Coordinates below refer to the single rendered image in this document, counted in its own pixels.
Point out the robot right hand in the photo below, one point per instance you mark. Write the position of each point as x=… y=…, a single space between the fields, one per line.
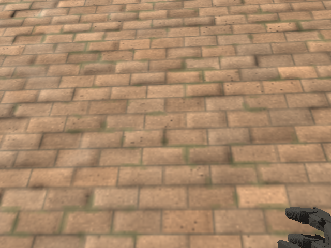
x=316 y=218

